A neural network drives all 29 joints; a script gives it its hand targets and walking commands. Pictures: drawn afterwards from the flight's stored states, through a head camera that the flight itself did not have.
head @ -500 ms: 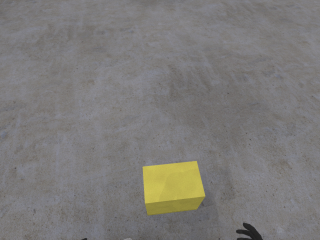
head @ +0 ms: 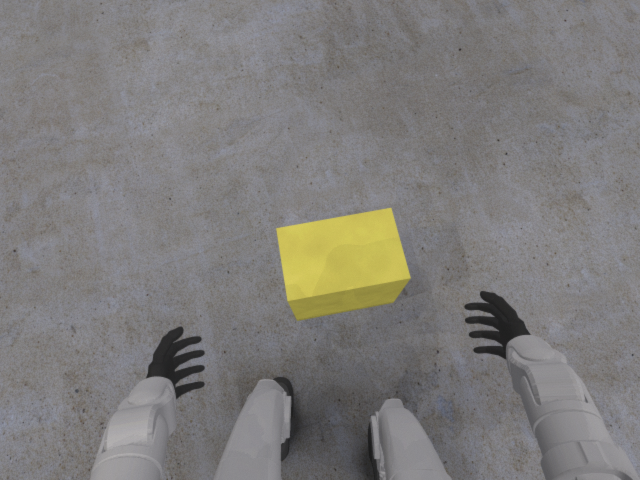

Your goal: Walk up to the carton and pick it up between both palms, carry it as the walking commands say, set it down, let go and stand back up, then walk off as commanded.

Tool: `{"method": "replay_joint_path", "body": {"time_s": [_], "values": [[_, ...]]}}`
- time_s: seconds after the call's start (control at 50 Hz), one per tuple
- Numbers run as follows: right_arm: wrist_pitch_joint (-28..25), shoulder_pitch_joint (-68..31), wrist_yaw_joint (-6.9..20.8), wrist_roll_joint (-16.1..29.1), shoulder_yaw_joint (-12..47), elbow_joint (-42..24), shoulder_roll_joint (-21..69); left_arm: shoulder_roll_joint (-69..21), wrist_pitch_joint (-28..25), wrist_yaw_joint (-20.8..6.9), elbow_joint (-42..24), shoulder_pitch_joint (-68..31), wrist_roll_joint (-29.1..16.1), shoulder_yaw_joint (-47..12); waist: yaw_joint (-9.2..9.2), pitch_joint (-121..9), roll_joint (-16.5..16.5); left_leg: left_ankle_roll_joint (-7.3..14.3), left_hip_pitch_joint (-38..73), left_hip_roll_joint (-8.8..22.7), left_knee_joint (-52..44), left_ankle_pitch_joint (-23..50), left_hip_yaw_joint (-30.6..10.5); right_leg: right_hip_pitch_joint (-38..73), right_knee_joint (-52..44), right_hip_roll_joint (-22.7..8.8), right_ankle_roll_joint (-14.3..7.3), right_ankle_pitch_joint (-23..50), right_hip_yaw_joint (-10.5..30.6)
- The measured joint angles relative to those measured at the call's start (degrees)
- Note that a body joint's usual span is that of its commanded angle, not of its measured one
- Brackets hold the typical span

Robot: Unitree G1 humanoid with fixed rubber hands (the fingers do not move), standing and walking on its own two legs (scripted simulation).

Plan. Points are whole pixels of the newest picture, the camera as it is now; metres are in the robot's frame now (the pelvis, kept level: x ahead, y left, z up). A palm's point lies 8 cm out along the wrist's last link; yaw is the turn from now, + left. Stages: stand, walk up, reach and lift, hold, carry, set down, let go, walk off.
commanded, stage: reach and lift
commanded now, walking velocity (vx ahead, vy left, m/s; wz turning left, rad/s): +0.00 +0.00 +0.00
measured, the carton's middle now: (340, 269) +0.52 +0.00 -0.58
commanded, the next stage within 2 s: none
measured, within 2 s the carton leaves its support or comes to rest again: neither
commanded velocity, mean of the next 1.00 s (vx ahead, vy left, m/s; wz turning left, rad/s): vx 0.00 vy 0.00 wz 0.00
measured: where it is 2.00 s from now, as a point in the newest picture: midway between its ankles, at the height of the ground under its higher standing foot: (330, 455)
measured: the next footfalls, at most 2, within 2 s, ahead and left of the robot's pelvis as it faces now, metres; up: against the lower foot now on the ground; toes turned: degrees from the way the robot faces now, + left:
none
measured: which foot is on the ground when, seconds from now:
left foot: down 0.00-1.00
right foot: down 0.00-1.00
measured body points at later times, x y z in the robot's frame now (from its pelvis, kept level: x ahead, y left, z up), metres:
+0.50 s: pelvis -0.03 +0.02 -0.04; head +0.22 +0.03 +0.34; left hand +0.36 +0.23 -0.15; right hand +0.44 -0.23 -0.14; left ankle +0.10 +0.15 -0.68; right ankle +0.01 -0.13 -0.68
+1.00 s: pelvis -0.01 +0.00 -0.07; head +0.32 -0.01 +0.24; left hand +0.50 +0.24 -0.18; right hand +0.57 -0.23 -0.16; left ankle +0.10 +0.15 -0.68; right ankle +0.01 -0.13 -0.68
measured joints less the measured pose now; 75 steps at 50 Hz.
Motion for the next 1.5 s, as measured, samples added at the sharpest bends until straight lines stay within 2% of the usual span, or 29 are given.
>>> {"method": "replay_joint_path", "body": {"time_s": [0.1, 0.24, 0.32, 0.42, 0.5, 0.58, 0.74, 0.86, 0.96, 1.08, 1.12, 1.18, 1.26, 1.44, 1.5], "values": [[1.7, -8.9, 2.4, -1.2, -2.4, 7.3, -2.2, -0.6, 3.6, 2.6, -1.5, -5.0, 0.3, 0.2, -0.02, 1.7, -0.1, 0.2, -1.3, -0.8, 2.8, -0.1, -1.0, -0.7, 2.6, -0.6, 0.3, -0.5, -1.0], [-0.1, -19.5, 5.4, -0.6, -4.7, 14.8, -4.7, -2.2, 5.2, 6.0, -2.7, -13.3, -0.3, 0.7, -0.48, 5.0, 0.1, 0.3, -5.8, -1.0, 6.6, -0.1, -2.5, -4.3, 5.2, -0.3, 0.6, -0.3, -2.1], [-0.9, -26.8, 6.5, -0.3, -6.4, 18.3, -7.2, -2.4, 6.1, 8.1, -0.7, -21.0, -1.2, 0.9, -0.42, 5.6, 1.2, 0.4, -10.0, -1.2, 8.6, -0.2, -3.3, -8.0, 6.5, -0.2, 0.8, -0.1, -2.6], [-2.6, -35.2, 7.5, 1.2, -6.4, 22.9, -10.4, -2.7, 5.6, 10.1, 0.6, -29.3, -1.3, 2.3, 0.37, 5.4, 1.0, 0.6, -14.7, -1.4, 9.4, -0.2, -3.1, -13.1, 7.4, -0.1, 1.3, 0.2, -1.9], [-5.4, -39.9, 7.6, 0.8, -7.7, 25.0, -11.4, -3.6, 3.1, 10.5, 2.9, -33.1, -0.8, 3.6, 0.7, 3.8, 0.9, 0.6, -18.8, -1.6, 8.7, 0.2, -2.9, -17.5, 7.1, -0.2, 1.5, 0.5, -1.6], [-8.6, -42.7, 7.4, 0.5, -8.7, 24.9, -10.8, -4.0, -1.3, 9.8, 1.3, -34.2, 0.3, 4.9, 0.3, 1.6, 1.0, 0.4, -23.1, -1.6, 8.4, 0.3, -3.0, -21.9, 6.7, -0.1, 1.3, 0.7, -1.7], [-11.8, -48.4, 6.9, 1.3, -8.7, 25.1, -12.1, -2.4, -5.8, 7.6, 4.2, -40.4, 2.6, 8.6, 0.68, -1.3, 0.4, -0.2, -30.4, -1.1, 9.3, -0.3, -3.2, -29.6, 7.9, 0.6, 0.9, 0.2, -1.4], [-11.9, -55.9, 6.9, 3.6, -6.7, 27.7, -14.5, 0.9, -7.2, 6.0, 7.7, -48.3, 2.0, 12.2, 1.48, -2.0, -0.5, -0.8, -35.0, -0.4, 10.6, -0.7, -3.1, -34.9, 9.7, 1.6, 0.4, 0.2, -1.0], [-11.2, -63.0, 6.6, 2.2, -7.4, 30.9, -15.5, 2.8, -7.7, 4.4, 11.3, -54.8, 2.9, 15.4, 1.76, -2.2, -0.7, -1.3, -38.1, 0.0, 10.8, -0.2, -3.3, -38.4, 10.3, 2.1, 0.1, 0.6, -0.9], [-10.2, -69.2, 5.7, 1.8, -6.6, 28.3, -16.0, 4.6, -8.1, 2.5, 10.5, -59.5, 3.0, 18.0, 1.89, 2.4, -0.4, -1.5, -37.8, 0.4, 10.3, 0.6, -3.2, -38.6, 10.3, 2.5, -0.1, 1.6, -0.8], [-9.8, -70.3, 5.7, 1.4, -6.6, 27.8, -15.9, 4.9, -8.1, 2.0, 9.3, -60.5, 3.5, 18.7, 1.68, 3.5, -0.3, -1.5, -37.9, 0.4, 10.1, 1.2, -3.1, -38.9, 10.2, 2.5, -0.1, 2.0, -0.8], [-9.5, -70.0, 6.2, 0.1, -8.0, 29.2, -15.5, 4.6, -7.9, 1.3, 10.7, -61.6, 5.2, 20.3, 1.62, 2.5, 0.0, -1.5, -39.8, 0.2, 10.2, 1.7, -3.4, -40.7, 10.6, 2.3, -0.1, 2.3, -1.2], [-9.2, -68.6, 7.1, -0.8, -8.7, 27.6, -15.1, 3.1, -8.0, 0.5, 11.3, -61.7, 7.7, 22.8, 1.82, 0.1, 1.0, -1.3, -43.9, -0.4, 12.6, 1.6, -3.3, -44.8, 13.4, 1.8, 0.2, 1.8, -1.2], [-6.9, -76.2, 7.5, -2.2, -9.1, 32.1, -17.3, 5.1, -5.6, 2.4, 16.6, -68.2, 4.8, 23.1, 0.76, -0.8, 1.7, -0.8, -55.9, -1.1, 26.6, -2.4, -2.6, -56.5, 27.4, 1.7, 1.4, -2.6, -0.3], [-7.3, -76.8, 7.7, -0.4, -7.1, 32.4, -18.2, 4.8, -6.2, 3.5, 15.8, -68.4, 3.6, 21.8, 0.38, 0.6, 1.5, -0.7, -58.9, -1.3, 30.9, -3.7, -2.6, -59.2, 31.6, 1.7, 1.6, -4.1, -0.3]]}}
